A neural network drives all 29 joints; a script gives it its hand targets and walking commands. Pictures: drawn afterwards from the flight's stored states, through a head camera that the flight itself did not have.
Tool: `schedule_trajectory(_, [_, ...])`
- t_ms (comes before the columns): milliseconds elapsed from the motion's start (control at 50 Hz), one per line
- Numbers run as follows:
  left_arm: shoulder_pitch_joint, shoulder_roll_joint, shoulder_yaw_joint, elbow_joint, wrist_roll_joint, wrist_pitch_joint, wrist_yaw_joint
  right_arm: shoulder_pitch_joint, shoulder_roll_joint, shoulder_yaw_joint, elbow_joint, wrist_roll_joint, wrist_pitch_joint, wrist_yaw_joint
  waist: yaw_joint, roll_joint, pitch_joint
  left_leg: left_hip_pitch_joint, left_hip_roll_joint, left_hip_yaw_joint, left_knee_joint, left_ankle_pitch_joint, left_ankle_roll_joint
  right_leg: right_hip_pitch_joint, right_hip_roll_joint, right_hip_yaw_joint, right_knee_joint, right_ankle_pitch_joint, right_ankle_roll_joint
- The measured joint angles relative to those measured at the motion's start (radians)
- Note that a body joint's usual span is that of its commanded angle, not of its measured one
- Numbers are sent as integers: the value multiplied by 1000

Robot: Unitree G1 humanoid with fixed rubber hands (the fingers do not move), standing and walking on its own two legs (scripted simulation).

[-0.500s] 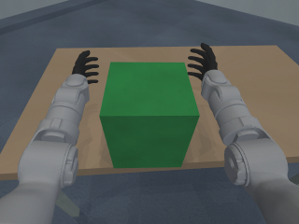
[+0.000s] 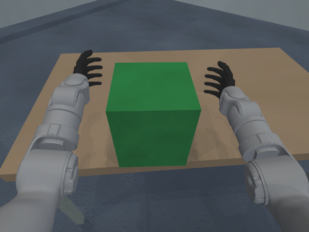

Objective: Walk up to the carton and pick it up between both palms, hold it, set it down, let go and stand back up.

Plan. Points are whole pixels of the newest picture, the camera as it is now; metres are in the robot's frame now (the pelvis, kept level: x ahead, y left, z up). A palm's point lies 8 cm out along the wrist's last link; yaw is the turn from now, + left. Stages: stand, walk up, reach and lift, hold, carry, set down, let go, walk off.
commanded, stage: set down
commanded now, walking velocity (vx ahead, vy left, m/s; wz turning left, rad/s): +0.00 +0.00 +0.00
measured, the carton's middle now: (152, 116) +0.44 +0.02 +0.06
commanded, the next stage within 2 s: none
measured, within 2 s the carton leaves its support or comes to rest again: neither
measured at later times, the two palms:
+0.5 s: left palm (82, 114) +0.40 +0.21 +0.12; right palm (232, 117) +0.38 -0.19 +0.12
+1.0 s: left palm (81, 146) +0.33 +0.21 +0.07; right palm (238, 148) +0.32 -0.20 +0.08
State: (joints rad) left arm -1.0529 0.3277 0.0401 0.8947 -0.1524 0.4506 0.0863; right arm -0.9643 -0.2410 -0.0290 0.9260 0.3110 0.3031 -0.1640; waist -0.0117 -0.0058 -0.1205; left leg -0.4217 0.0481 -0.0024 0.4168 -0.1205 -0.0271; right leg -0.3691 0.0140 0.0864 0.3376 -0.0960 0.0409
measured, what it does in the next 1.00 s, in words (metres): stands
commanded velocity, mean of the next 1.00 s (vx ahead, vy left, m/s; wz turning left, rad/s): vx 0.00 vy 0.00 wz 0.00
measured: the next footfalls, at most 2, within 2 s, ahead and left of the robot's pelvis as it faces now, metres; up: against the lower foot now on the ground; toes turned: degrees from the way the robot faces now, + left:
none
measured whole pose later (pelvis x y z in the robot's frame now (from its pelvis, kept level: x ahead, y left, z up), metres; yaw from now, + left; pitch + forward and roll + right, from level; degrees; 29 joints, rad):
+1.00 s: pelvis -0.01 +0.00 +0.00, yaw +0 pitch +2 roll -1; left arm -0.37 0.22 0.06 0.36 -0.16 0.37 0.07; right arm -0.24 -0.24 0.00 0.28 0.31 0.23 -0.16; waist 0.01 -0.01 -0.03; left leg -0.33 0.05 0.00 0.42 -0.12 -0.02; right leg -0.29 0.01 0.09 0.35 -0.10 0.04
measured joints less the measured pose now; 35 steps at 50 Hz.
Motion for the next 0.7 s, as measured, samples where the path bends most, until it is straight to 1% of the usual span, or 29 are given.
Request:
schedule_trajectory(60, [18, 0, -2, 0, 0, -14, 0, 35, 0, 0, -20, 0, 0, 0, 0, -1, 12, 4, 0, 0, 0, 4, 2, 0, 0, 0, 9, 0, 0])
schedule_trajectory(200, [71, -3, -3, 1, -11, -46, 0, 112, 0, -5, -144, 0, 0, 0, 0, -1, 23, 9, -1, 0, 0, 10, 2, 0, 0, 0, 19, 0, 0])
schedule_trajectory(300, [133, -21, 12, -8, -11, -57, -1, 149, 0, 18, -164, 0, -1, 0, 0, -1, 23, 15, -1, 0, 0, 10, 2, 5, 0, 0, 20, 0, 0])
schedule_trajectory(380, [202, -33, 16, -59, -11, -66, -1, 204, 0, 25, -212, 0, -6, 0, 0, -2, 23, 16, -1, 0, 0, 10, 2, 6, 0, 0, 21, 0, 0])
schedule_trajectory(460, [281, -43, 26, -145, -11, -66, -8, 286, 0, 26, -284, 0, -9, 0, 1, -4, 23, 18, -1, 0, 0, 10, 2, 9, 0, 0, 19, 0, 0])
schedule_trajectory(520, [314, -44, 28, -178, -11, -66, -9, 332, 0, 28, -308, 0, -9, 0, 4, -6, 24, 18, -1, 0, 0, 10, 2, 9, 0, 0, 20, 0, 0])
schedule_trajectory(600, [394, -54, 34, -295, -11, -66, -9, 428, 0, 34, -410, 0, -24, 0, 10, -6, 28, 27, -1, 0, 0, 9, 2, 20, 0, 0, 16, 0, 0])
schedule_trajectory(700, [459, -70, 33, -356, -11, -53, -14, 500, 0, 20, -463, 0, -27, 0, 13, -6, 41, 46, -1, 0, 0, 6, 2, 40, 0, 0, 12, 0, 0])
